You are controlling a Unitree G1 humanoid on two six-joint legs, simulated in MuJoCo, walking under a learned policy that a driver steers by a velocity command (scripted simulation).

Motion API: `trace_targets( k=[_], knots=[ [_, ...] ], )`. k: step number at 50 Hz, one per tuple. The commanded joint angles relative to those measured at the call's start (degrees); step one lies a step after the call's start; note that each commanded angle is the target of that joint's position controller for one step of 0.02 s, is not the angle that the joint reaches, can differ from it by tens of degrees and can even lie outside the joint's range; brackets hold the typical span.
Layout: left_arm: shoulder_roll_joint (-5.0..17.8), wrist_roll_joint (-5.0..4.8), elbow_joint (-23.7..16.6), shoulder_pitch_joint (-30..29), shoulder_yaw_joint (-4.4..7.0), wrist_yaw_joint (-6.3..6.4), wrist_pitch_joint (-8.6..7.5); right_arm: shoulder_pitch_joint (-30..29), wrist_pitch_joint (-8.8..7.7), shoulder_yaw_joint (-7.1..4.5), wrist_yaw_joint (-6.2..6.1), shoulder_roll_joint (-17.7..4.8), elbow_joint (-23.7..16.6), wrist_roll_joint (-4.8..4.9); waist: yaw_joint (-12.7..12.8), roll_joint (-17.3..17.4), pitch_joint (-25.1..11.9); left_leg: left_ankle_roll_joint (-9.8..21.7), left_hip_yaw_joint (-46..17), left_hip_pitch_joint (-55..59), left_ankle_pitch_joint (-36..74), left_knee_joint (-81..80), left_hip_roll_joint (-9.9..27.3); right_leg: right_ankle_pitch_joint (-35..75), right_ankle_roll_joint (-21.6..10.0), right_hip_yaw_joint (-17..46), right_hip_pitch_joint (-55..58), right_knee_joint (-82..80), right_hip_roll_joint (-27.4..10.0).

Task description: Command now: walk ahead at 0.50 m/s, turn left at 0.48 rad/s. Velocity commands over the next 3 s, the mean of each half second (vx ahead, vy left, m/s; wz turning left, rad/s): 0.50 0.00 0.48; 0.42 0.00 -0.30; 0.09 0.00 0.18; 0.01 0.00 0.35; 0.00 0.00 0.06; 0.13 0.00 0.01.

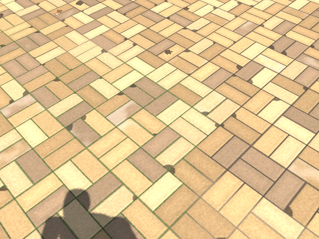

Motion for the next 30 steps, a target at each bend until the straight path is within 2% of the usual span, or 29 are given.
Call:
trace_targets(
  k=[1,5,8,10,12,13,14,15,16,17,18,19,20,21,22,24,25,27,30],
  knots=[
    [7.4,0.02,-2.7,-3.3,1.92,0.48,-1.28,-0.4,-0.09,-0.03,0.4,-0.5,-4.4,-0.24,-1.7,-6.7,2.1,-0.3,-3.0,-5.7,7.0,-5.0,2.7,14.0,-9.6,8.7,2.4,-10.8,-16.4],
    [9.6,-0.47,-1.0,-1.6,2.48,1.0,-0.59,-8.1,-0.4,0.62,1.96,0.4,-6.7,-0.17,0.9,-5.9,4.0,1.0,0.5,-3.4,15.1,-17.3,2.0,14.6,-8.1,2.3,4.0,-11.0,-16.0],
    [11.1,-1.2,0.6,0.9,2.98,1.07,0.25,-13.2,-0.36,0.75,2.95,0.2,-9.2,0.13,2.5,-5.6,5.7,2.6,2.6,-3.7,13.7,-23.0,1.7,14.4,-7.0,0.0,8.4,-10.1,-17.3],
    [12.0,-1.76,1.4,1.8,3.31,0.98,0.97,-15.0,-0.29,0.55,3.5,-0.4,-10.6,0.1,2.6,-5.9,6.1,4.1,4.5,-3.0,9.6,-25.5,0.7,18.5,-6.0,-1.5,11.8,-7.7,-18.0],
    [13.8,-2.2,1.5,1.5,3.77,1.17,1.67,-13.3,-0.07,-0.32,3.72,-2.0,-11.3,-0.19,0.6,-7.8,3.5,6.3,8.0,3.3,3.6,-26.6,-2.7,36.0,-4.8,-3.7,13.7,-0.8,-17.9],
    [14.6,-2.41,1.4,1.1,3.99,1.38,2.1,-8.9,0.12,-1.3,3.62,-3.7,-10.5,-0.33,-2.3,-8.4,0.4,7.6,9.8,10.1,1.8,-27.6,-5.3,45.2,-4.0,-5.1,13.4,6.7,-17.1],
    [14.1,-2.52,1.1,0.7,3.72,1.64,2.42,0.2,0.27,-3.04,3.13,-6.4,-8.1,-0.19,-7.3,-7.1,-4.4,9.6,10.6,23.3,4.8,-31.2,-8.3,47.2,-2.3,-7.0,9.1,18.6,-14.9],
    [11.8,-1.12,0.1,1.5,2.73,1.81,2.12,9.8,0.84,-5.05,1.89,-11.2,-5.9,0.07,-11.1,-1.1,-9.8,12.9,-0.2,41.5,6.3,-32.2,-2.7,30.5,0.4,-7.0,-5.6,36.3,-12.5],
    [3.6,0.84,-3.7,6.2,-0.09,0.85,0.49,7.5,0.24,-5.53,1.62,-17.7,-6.5,0.44,-3.8,13.8,-14.7,23.6,-33.6,58.4,-3.7,-38.7,12.1,-21.3,3.8,-1.1,-30.9,56.0,-0.8],
    [8.3,-1.33,-4.1,-0.3,0.66,0.11,-1.62,9.8,-0.58,-4.06,1.83,-12.5,-7.9,0.07,-8.6,6.2,-20.3,24.3,-43.6,59.7,-9.8,-46.6,14.8,-22.2,2.8,11.2,-36.5,61.3,-0.7],
    [10.5,-3.27,-5.9,-5.5,1.27,-0.18,-2.49,8.0,-1.32,-3.1,1.99,-9.6,-7.0,-0.57,-8.7,3.7,-12.0,21.2,-35.2,54.2,-4.7,-47.1,13.2,-16.4,1.6,11.0,-40.5,60.3,-3.0],
    [9.5,-2.5,-6.0,-5.9,0.87,0.23,-2.91,4.5,-1.65,-2.61,1.89,-8.2,-7.3,-0.39,-6.1,-0.5,-7.7,19.4,-28.5,45.7,1.0,-46.8,10.8,-11.3,1.0,11.0,-38.0,55.4,-5.4],
    [9.4,-1.25,-4.6,-4.5,1.04,0.58,-2.64,0.2,-1.63,-1.75,1.71,-5.6,-7.8,-0.62,-3.4,-2.0,-5.1,17.7,-21.8,38.1,7.9,-47.2,9.0,-8.2,1.4,10.5,-33.7,50.6,-7.7],
    [9.5,-1.04,-3.7,-2.6,1.27,0.42,-1.81,-2.2,-1.82,-1.03,1.53,-3.7,-8.5,-1.46,-1.3,-0.3,-4.4,17.0,-18.1,32.9,13.2,-48.4,7.8,-6.1,1.6,10.8,-29.2,48.4,-9.2],
    [9.0,-1.03,-2.9,-1.3,1.27,0.28,-0.91,-3.1,-2.1,-0.8,1.49,-3.2,-8.3,-1.7,-0.5,0.1,-4.1,17.0,-16.1,30.0,16.2,-49.7,7.2,-5.1,2.1,10.2,-26.8,47.2,-9.4],
    [7.4,-0.92,-2.0,-0.8,0.96,0.36,0.53,-2.4,-2.99,-0.9,1.42,-4.3,-6.7,-1.64,0.0,-0.3,-2.8,17.1,-11.1,26.4,21.6,-51.8,6.8,-2.0,3.3,9.1,-26.1,44.5,-9.4],
    [6.8,-0.9,-2.4,-2.4,0.73,0.48,0.96,-1.6,-3.35,-1.03,1.28,-5.0,-5.8,-1.65,-0.4,-0.4,-1.5,16.9,-9.1,25.8,22.7,-52.8,6.7,0.7,3.7,9.1,-27.5,42.2,-9.5],
    [6.0,-1.03,-3.1,-5.6,0.41,0.49,1.29,-0.2,-3.6,-0.97,0.9,-5.2,-4.2,-1.74,-1.6,-0.5,0.3,15.5,-5.6,26.6,22.5,-54.1,6.0,7.6,4.0,9.3,-30.0,36.5,-9.6],
    [5.3,-1.59,-3.6,-9.5,0.11,-0.26,0.95,0.3,-3.78,-0.78,0.58,-5.4,-2.6,-1.83,-3.5,-0.1,2.0,12.7,-0.5,28.0,18.7,-55.4,4.6,18.1,3.0,8.8,-29.1,26.0,-8.1]
  ],
)
Next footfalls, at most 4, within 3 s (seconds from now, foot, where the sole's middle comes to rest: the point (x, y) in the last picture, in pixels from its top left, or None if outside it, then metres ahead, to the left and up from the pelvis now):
0.30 left None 0.29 0.17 -0.78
0.84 right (171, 209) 0.65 0.02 -0.78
1.38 left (122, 203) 0.67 0.24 -0.78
1.84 right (174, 191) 0.74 0.01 -0.78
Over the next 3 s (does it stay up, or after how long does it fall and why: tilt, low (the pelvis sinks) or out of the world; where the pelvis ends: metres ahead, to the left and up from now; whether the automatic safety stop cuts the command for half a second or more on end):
stays up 0.69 0.11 -0.01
